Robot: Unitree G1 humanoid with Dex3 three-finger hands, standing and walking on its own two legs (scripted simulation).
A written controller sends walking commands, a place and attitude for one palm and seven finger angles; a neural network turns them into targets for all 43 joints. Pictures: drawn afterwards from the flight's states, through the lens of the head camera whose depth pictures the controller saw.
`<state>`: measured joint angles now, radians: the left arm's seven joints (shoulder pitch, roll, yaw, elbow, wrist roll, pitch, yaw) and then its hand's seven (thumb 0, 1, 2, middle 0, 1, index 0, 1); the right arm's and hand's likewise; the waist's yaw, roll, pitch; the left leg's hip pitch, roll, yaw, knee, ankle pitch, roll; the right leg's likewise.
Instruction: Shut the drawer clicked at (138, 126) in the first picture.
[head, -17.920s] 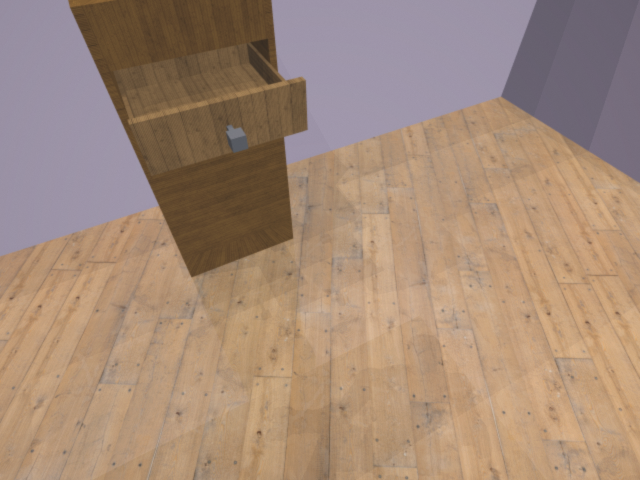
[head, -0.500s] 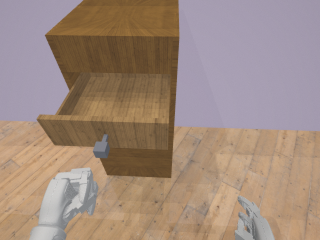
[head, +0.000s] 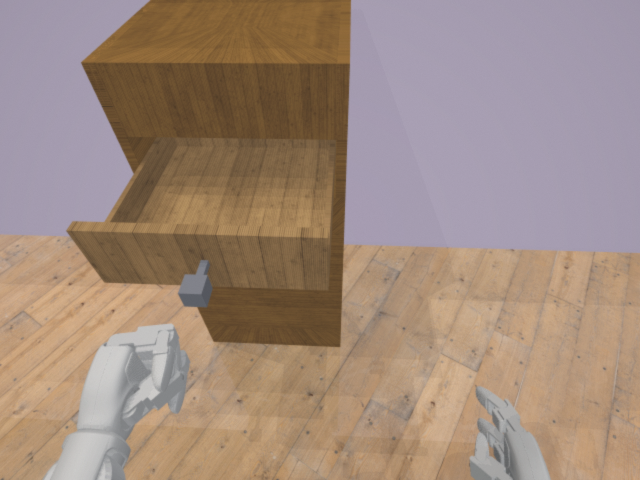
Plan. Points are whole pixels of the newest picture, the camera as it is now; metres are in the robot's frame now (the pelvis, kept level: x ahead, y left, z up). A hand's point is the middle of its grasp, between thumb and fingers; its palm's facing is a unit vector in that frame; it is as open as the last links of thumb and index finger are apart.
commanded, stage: bring the fist close to the handle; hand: left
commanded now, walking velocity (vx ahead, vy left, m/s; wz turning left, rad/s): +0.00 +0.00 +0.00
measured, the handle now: (199, 281) +0.39 +0.22 +0.00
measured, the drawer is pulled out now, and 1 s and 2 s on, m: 0.24 0.24 0.21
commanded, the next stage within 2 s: push the drawer shut in 1.22 s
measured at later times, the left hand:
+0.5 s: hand (200, 359) +0.25 +0.17 +0.04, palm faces +0.00 -1.00 -0.03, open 3.3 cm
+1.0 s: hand (214, 345) +0.29 +0.17 +0.00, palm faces +0.00 -1.00 -0.03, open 3.3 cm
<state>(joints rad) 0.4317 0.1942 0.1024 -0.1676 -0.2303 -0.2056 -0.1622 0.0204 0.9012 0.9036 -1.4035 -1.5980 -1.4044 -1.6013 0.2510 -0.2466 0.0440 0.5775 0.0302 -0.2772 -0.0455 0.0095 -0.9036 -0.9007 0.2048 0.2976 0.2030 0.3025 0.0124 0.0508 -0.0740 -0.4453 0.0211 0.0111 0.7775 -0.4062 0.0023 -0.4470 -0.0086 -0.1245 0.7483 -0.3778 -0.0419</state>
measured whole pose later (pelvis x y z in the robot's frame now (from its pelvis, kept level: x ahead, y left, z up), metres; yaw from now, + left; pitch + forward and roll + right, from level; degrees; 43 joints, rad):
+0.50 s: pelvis +0.00 +0.01 -0.02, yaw -1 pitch +10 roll -1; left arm 0.24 0.18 0.10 0.08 -0.20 -0.35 -0.16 0.02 0.90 0.90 -1.40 -1.60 -1.40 -1.60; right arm 0.25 -0.25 0.02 0.58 0.01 -0.23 -0.02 0.01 -0.90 -0.90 0.20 0.30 0.20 0.30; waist -0.01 0.03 -0.09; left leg -0.63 0.01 0.03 0.91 -0.46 0.02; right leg -0.63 -0.03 -0.11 0.89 -0.42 -0.03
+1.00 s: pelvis -0.02 +0.01 -0.04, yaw -1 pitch +15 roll -1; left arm 0.04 0.19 0.12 0.26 -0.19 -0.40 -0.13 0.02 0.90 0.90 -1.40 -1.60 -1.40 -1.60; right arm 0.24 -0.24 0.01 0.58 0.01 -0.13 -0.01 0.01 -0.91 -0.90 0.20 0.30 0.20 0.30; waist -0.03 0.03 -0.12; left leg -0.81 0.02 0.03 1.06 -0.50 0.02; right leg -0.82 -0.02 -0.10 1.03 -0.46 -0.03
